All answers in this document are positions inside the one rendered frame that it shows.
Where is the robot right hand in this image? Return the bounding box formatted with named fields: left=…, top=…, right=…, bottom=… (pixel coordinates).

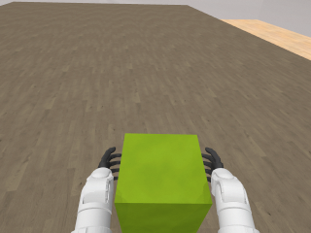
left=201, top=147, right=224, bottom=183

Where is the robot left hand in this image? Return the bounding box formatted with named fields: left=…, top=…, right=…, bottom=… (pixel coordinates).
left=97, top=147, right=121, bottom=181

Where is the left robot forearm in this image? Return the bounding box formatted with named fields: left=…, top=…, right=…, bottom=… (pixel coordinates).
left=71, top=167, right=114, bottom=233

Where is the right robot forearm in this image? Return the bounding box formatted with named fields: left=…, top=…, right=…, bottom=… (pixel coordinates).
left=211, top=168, right=260, bottom=233

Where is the carton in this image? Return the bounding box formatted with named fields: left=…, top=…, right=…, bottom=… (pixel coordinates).
left=114, top=133, right=213, bottom=233

